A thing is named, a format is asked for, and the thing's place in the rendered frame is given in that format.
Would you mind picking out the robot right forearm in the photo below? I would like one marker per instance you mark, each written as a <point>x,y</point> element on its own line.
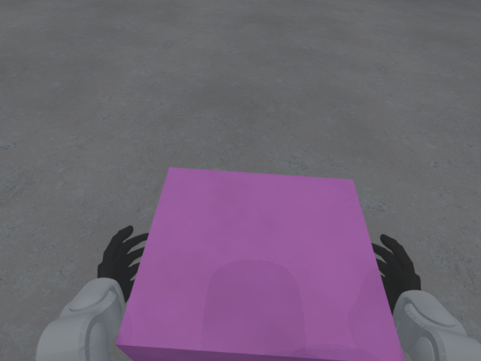
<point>428,332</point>

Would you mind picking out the left robot hand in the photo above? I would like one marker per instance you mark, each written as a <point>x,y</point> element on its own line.
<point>116,261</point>

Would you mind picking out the right robot hand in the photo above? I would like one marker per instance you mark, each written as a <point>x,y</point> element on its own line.
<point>398,269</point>

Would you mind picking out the carton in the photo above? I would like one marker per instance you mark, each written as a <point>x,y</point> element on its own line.
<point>242,266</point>

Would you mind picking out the robot left forearm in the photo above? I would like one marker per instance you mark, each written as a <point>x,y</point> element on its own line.
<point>86,326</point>

